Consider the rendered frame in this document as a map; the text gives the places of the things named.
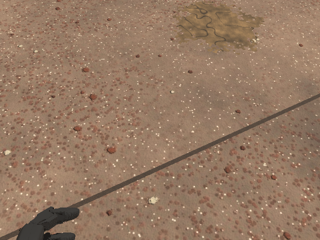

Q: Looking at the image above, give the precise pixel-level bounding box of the left robot hand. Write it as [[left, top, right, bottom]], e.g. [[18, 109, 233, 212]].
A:
[[16, 206, 80, 240]]

